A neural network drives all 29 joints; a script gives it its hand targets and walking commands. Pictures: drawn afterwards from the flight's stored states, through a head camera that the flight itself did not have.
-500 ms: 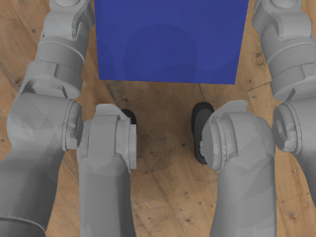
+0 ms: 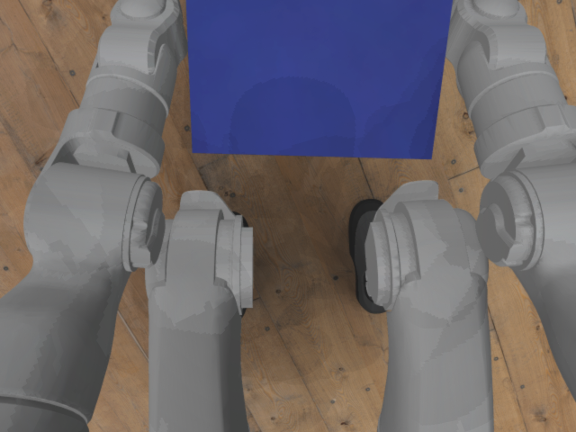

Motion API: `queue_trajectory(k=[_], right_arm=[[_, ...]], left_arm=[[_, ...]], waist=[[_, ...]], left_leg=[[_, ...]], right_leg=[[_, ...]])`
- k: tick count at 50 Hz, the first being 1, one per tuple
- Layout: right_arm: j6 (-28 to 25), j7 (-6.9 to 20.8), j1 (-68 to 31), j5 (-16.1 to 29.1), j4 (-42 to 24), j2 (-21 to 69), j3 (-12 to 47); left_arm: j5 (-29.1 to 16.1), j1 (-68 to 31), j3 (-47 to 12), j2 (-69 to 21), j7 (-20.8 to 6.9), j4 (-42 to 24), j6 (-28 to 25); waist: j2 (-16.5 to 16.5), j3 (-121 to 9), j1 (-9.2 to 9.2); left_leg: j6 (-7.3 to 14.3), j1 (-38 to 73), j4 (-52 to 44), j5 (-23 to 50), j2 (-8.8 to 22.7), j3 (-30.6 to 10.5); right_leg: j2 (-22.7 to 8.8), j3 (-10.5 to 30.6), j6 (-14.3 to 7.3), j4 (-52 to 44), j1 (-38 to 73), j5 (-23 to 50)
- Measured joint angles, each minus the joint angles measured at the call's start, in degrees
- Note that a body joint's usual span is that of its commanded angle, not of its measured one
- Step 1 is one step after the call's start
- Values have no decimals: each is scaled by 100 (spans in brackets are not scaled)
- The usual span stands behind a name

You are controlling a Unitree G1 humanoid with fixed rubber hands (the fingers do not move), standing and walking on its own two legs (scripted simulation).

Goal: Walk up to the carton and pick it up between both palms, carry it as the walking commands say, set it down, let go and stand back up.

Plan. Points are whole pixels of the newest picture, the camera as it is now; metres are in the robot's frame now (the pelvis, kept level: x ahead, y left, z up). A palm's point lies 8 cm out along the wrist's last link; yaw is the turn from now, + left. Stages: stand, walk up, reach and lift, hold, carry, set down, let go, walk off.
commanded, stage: reach and lift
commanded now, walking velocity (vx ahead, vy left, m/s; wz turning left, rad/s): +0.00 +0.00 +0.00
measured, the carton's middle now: (309, 16) +0.52 -0.02 -0.22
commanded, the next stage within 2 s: none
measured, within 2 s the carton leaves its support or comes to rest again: leaves its support in 0.20 s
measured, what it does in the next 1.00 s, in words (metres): rises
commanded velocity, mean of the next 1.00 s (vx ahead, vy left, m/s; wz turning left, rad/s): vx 0.00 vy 0.00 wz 0.00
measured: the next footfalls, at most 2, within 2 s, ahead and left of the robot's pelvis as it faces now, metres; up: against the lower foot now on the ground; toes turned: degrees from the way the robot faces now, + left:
none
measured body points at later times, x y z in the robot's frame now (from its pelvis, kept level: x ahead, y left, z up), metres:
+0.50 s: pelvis -0.02 +0.00 +0.02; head +0.33 -0.01 +0.29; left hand +0.56 +0.13 -0.11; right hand +0.52 -0.18 -0.12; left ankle +0.12 +0.13 -0.31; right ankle +0.13 -0.14 -0.31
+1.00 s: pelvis -0.01 -0.01 +0.06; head +0.35 -0.01 +0.33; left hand +0.55 +0.14 -0.07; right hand +0.52 -0.17 -0.08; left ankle +0.12 +0.13 -0.31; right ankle +0.13 -0.14 -0.31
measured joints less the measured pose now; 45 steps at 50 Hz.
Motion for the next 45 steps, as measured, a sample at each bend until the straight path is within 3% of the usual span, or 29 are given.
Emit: queue_trajectory(k=[5,14,26,35,45], right_arm=[[148,-26,71,24,-146,43,7],[492,-259,580,181,-1049,60,69],[996,-200,541,-485,-1691,347,-725],[1414,-167,500,-699,-2433,451,-991],[1519,-153,1185,-846,-3278,812,-1243]], left_arm=[[73,21,6,47,-23,-109,131],[151,189,64,-57,152,-779,522],[817,73,1145,-298,-99,-1102,818],[934,137,1271,-331,-133,-1839,1147],[1021,685,1269,-515,-195,-2592,1351]], waist=[[-95,4,-20],[-27,25,16],[143,13,-8],[59,27,-1],[44,27,101]], left_leg=[[-53,37,-27,-4,-2,-37],[-124,171,-196,110,-95,-120],[-112,376,-543,371,-135,-65],[-217,537,-831,285,-178,-171],[-238,1035,-1075,73,-173,-210]], right_leg=[[35,-24,-36,-17,8,17],[183,12,65,-204,167,115],[249,121,120,-503,373,343],[189,37,-13,-749,502,246],[196,31,-75,-963,979,31]])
